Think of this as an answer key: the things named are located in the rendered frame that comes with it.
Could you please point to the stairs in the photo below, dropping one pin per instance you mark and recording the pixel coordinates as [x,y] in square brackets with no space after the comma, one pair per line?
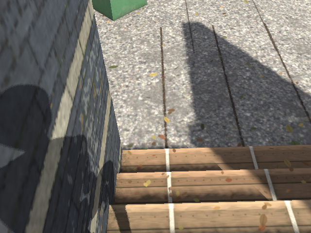
[253,189]

